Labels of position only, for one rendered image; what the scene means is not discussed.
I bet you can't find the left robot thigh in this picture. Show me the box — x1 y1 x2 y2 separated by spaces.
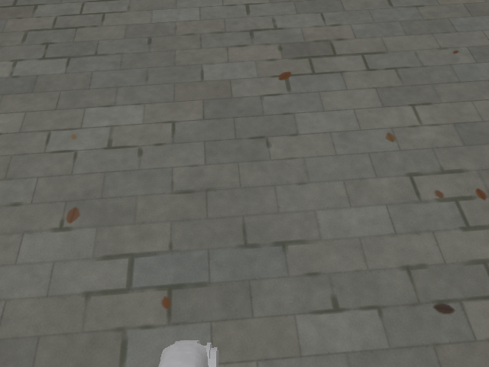
158 340 219 367

